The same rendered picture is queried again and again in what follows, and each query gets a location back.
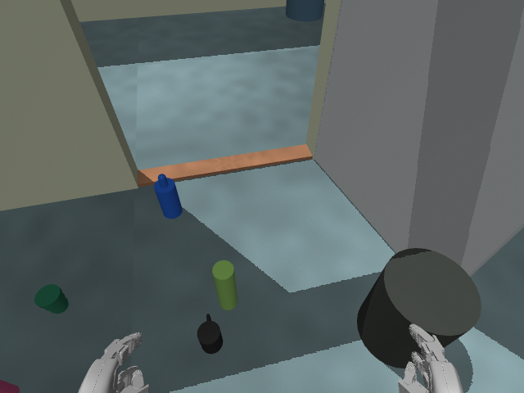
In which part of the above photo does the left robot hand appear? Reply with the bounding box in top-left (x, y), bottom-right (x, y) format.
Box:
top-left (78, 332), bottom-right (149, 393)

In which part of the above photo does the right robot hand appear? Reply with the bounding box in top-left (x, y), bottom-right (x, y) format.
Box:
top-left (398, 323), bottom-right (463, 393)

